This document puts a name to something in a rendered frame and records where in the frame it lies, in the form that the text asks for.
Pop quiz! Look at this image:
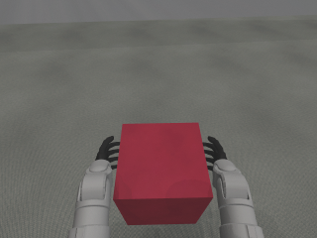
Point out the right robot forearm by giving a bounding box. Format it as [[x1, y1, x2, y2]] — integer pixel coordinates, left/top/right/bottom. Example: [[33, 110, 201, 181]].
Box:
[[212, 159, 264, 238]]

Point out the left robot hand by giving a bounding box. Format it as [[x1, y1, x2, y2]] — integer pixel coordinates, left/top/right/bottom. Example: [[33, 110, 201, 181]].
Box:
[[95, 136, 120, 170]]

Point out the carton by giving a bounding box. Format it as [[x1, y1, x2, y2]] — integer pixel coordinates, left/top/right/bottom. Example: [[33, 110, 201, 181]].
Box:
[[113, 122, 214, 225]]

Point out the right robot hand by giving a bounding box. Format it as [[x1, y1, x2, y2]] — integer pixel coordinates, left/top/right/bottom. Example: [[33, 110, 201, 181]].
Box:
[[202, 136, 227, 171]]

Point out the left robot forearm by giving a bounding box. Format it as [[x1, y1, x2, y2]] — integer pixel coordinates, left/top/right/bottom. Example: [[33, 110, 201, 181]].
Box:
[[67, 159, 113, 238]]

